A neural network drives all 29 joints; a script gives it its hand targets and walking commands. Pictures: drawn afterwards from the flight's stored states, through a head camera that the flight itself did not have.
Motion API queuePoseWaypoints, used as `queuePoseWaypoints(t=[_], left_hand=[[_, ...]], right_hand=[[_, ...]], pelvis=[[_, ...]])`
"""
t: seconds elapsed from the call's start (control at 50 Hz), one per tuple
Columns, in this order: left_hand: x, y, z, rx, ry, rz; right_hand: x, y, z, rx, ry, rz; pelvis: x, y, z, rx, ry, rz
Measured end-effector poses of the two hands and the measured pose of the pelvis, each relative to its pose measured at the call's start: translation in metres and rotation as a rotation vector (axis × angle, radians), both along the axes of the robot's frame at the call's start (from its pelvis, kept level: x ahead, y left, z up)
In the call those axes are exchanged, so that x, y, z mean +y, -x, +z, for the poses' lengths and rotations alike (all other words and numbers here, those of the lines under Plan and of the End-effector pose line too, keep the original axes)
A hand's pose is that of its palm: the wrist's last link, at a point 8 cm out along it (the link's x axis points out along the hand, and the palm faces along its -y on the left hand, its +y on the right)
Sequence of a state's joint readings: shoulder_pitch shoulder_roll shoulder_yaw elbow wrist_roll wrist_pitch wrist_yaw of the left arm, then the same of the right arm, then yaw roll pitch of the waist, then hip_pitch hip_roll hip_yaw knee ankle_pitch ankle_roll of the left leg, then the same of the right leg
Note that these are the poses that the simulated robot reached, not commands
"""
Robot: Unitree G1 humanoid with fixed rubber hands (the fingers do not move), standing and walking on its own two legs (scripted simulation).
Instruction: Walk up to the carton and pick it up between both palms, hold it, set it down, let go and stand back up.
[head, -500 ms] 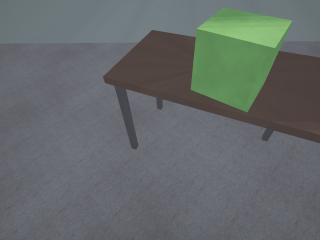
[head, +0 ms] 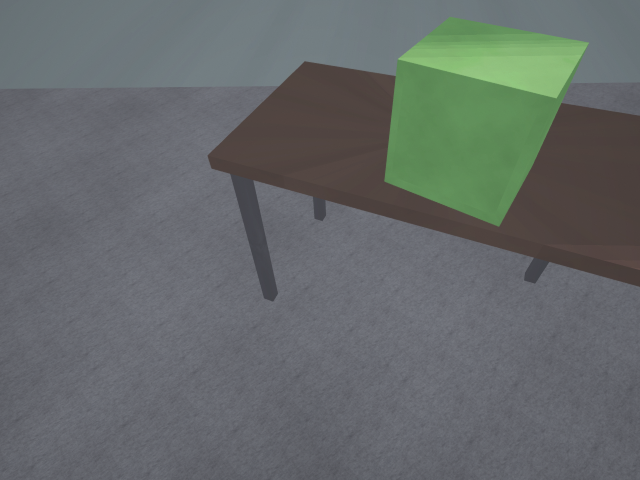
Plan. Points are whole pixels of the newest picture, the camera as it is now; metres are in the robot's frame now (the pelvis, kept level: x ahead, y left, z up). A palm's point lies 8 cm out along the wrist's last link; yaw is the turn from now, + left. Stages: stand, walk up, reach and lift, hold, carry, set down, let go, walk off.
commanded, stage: stand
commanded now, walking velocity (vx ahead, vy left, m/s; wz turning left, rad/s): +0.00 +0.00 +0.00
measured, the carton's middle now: (474, 120) +0.76 -0.27 +0.04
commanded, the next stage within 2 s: walk up in 1.10 s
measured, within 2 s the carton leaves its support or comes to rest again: neither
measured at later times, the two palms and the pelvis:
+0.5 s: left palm out of the picture -0.02 +0.20 -0.15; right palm out of the picture -0.02 -0.19 -0.15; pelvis +0.01 +0.01 +0.00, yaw +0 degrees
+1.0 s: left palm out of the picture -0.02 +0.21 -0.15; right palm out of the picture -0.02 -0.18 -0.15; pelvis +0.02 +0.02 +0.00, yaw +0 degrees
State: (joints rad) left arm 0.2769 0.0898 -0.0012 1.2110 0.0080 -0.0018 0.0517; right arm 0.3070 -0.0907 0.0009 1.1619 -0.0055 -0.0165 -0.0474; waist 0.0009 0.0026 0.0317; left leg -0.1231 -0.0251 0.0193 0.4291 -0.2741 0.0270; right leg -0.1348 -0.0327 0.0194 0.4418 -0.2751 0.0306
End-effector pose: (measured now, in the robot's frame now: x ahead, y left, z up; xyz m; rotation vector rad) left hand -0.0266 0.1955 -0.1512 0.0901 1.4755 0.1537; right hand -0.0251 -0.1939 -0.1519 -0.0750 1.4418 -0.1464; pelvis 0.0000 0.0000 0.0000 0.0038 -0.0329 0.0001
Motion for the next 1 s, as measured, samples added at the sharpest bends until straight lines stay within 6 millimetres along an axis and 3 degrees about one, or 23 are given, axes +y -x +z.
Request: queuePoseWaypoints(t=[0.32, 0.62, 1.0], left_hand=[[0.003, 0.005, 0.0, 0.044, 0.015, 0.008], [0.008, -0.008, -0.001, 0.017, 0.011, 0.014], [0.015, -0.005, -0.002, 0.067, 0.019, 0.02]], right_hand=[[0.006, 0.0, 0.002, 0.019, 0.002, 0.001], [0.012, -0.015, 0.0, -0.007, 0.005, 0.007], [0.018, -0.004, 0.004, 0.044, 0.009, -0.004]], pelvis=[[0.008, -0.007, 0.0, 0.011, -0.002, 0.006], [0.013, -0.016, -0.001, 0.003, 0.0, 0.003], [0.019, -0.023, 0.0, 0.013, -0.001, 0.005]])
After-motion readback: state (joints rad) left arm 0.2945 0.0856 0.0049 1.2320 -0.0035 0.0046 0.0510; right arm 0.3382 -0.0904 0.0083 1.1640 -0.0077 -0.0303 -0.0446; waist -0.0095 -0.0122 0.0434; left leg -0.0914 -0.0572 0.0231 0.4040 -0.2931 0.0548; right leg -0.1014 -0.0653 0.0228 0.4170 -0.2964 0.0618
